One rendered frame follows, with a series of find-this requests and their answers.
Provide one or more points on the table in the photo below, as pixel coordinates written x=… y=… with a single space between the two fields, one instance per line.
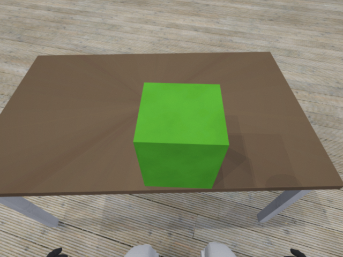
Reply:
x=68 y=129

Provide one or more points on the robot thigh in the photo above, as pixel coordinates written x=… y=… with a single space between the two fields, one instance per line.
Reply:
x=142 y=251
x=216 y=250

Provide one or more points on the robot left thigh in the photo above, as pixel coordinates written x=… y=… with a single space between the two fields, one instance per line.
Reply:
x=142 y=251

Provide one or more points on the robot right thigh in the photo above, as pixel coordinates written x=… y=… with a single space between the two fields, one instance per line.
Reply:
x=216 y=250

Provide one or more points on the carton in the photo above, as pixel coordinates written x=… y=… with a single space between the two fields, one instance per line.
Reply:
x=181 y=135

